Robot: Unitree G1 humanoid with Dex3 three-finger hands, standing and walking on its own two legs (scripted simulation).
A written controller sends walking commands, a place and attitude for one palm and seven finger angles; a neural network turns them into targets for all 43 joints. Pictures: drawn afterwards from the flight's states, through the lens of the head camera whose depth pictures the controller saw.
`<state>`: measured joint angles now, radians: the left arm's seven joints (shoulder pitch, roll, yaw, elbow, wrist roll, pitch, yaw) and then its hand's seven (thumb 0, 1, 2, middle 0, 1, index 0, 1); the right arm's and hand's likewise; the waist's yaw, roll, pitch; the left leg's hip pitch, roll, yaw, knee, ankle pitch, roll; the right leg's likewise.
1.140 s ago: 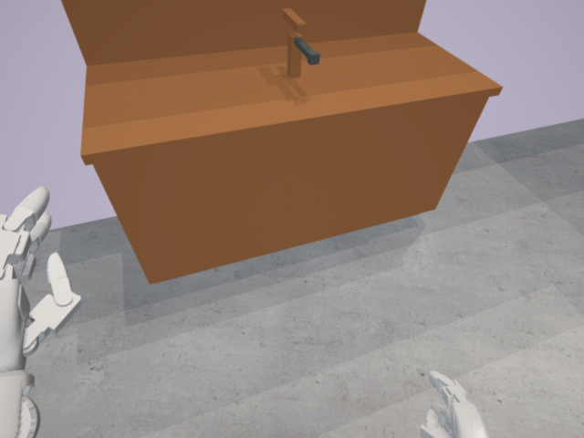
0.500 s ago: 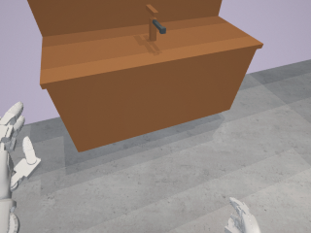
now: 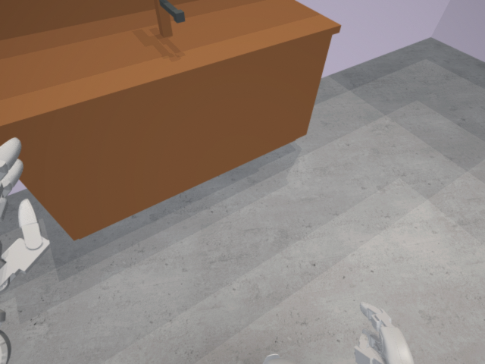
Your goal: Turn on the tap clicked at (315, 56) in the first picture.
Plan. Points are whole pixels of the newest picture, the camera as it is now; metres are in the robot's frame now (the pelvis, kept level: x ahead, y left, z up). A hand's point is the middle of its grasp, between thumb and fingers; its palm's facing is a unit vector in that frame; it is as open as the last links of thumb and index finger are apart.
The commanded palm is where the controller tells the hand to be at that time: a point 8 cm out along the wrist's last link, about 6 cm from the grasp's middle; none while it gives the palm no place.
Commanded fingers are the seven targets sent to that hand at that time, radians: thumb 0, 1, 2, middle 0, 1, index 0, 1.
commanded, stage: walk to a spot facing it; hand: left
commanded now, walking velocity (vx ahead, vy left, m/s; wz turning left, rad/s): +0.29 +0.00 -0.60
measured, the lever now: (179, 16) +1.06 +0.28 +0.07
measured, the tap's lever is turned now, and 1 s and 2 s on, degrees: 0 0 0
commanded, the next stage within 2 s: turn to face it in 1.46 s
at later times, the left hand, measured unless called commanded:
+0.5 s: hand (227, 171) +0.33 +0.05 +0.18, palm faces -0.01 -0.87 -0.49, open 7.4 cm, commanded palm +0.29 +0.14 +0.19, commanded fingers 0.00 0.90 0.90 -0.20 -0.30 -0.20 -0.30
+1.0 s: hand (270, 99) +0.46 +0.00 +0.20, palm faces +0.07 -0.88 -0.46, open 7.4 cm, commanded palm +0.43 +0.06 +0.19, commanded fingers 0.00 0.90 0.90 -0.20 -0.30 -0.20 -0.30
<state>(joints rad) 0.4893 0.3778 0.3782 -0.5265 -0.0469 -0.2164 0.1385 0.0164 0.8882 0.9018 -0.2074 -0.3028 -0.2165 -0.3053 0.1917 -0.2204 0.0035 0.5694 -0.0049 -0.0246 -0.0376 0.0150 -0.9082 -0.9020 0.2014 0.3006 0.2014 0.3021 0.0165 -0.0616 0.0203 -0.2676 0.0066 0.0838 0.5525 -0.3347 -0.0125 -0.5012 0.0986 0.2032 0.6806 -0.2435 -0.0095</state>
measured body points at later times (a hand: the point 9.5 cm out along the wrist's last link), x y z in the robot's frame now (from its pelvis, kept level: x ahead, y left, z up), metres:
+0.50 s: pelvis +0.05 -0.08 +0.00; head +0.09 -0.09 +0.45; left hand +0.32 +0.10 +0.20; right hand +0.10 -0.37 -0.10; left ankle +0.11 +0.06 -0.64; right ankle +0.05 -0.18 -0.72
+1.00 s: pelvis +0.18 -0.14 +0.01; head +0.18 -0.15 +0.46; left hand +0.45 +0.05 +0.23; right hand +0.26 -0.37 -0.09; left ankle +0.22 +0.01 -0.72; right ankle +0.18 -0.25 -0.71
